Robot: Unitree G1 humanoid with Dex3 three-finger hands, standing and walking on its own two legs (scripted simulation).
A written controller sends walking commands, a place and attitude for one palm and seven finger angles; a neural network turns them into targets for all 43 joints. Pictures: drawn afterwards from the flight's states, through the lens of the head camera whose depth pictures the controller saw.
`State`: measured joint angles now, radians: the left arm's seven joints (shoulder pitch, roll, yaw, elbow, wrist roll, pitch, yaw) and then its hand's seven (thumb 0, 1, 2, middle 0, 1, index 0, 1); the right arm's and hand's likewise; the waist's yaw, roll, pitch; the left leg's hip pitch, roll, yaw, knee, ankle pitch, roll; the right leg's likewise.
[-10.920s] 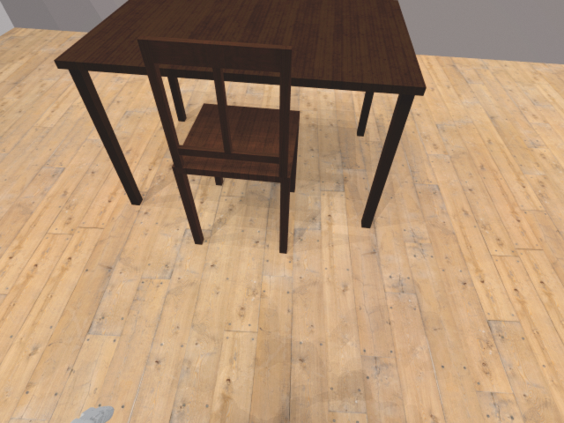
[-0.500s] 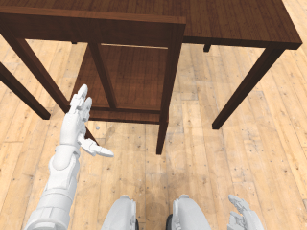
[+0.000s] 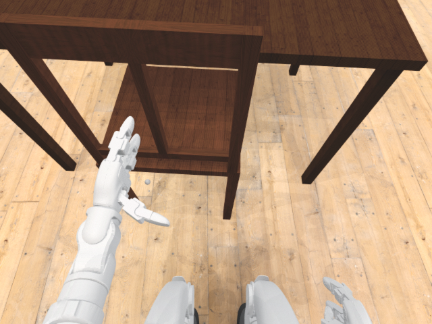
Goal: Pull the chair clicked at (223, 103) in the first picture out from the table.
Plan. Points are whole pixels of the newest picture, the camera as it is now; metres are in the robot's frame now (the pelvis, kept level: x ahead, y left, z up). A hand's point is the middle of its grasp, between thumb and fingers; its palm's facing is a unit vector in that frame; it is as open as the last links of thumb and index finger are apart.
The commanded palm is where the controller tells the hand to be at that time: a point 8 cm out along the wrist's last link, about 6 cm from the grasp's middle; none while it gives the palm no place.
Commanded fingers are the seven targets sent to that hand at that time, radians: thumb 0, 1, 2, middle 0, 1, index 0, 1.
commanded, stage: aim the fingers beside a spindle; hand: left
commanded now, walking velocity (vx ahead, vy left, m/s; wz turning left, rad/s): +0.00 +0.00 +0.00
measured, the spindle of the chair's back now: (152, 115) +0.52 +0.15 +0.02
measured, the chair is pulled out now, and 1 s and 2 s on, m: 0.00 0.00 0.00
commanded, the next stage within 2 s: push the fingers through the gap in 0.74 s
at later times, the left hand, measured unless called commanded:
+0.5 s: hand (143, 185) +0.36 +0.15 +0.01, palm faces -0.05 -1.00 -0.04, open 16.9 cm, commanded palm +0.34 +0.19 +0.02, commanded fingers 0.00 -0.50 0.30 -0.06 -0.08 -0.06 -0.08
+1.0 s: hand (142, 173) +0.38 +0.15 +0.02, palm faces -0.05 -1.00 -0.08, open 17.0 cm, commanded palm +0.36 +0.19 +0.02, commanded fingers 0.00 -0.50 0.30 -0.06 -0.08 -0.06 -0.08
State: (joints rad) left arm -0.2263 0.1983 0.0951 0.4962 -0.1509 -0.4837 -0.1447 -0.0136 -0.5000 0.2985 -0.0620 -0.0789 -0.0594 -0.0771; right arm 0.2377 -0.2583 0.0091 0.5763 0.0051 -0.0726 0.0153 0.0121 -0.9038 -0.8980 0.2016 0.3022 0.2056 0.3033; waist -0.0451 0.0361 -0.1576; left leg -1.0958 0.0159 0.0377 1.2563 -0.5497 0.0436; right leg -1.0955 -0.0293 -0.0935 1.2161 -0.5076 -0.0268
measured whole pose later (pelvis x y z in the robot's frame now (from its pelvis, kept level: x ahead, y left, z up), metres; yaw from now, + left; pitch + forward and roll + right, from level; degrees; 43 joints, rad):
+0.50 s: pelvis +0.00 +0.00 +0.00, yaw +0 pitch +23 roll -2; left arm -0.22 0.22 0.14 0.53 -0.16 -0.48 -0.15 -0.01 -0.50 0.30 -0.06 -0.08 -0.06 -0.08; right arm 0.23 -0.26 0.00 0.56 0.00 -0.08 0.01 0.01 -0.90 -0.90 0.20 0.30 0.21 0.30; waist -0.06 0.02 -0.15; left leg -1.11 0.02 0.03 1.27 -0.55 0.04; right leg -1.11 -0.02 -0.10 1.23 -0.51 -0.03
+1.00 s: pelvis +0.00 +0.00 +0.00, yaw +1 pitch +22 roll -2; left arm -0.33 0.24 0.13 0.59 -0.14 -0.48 -0.14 -0.01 -0.50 0.30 -0.06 -0.08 -0.06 -0.08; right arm 0.23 -0.26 0.02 0.59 0.01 -0.07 0.01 0.01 -0.90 -0.90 0.20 0.30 0.21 0.30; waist -0.05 0.03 -0.16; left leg -1.12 0.01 0.02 1.27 -0.55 0.04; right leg -1.11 -0.03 -0.11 1.23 -0.51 -0.03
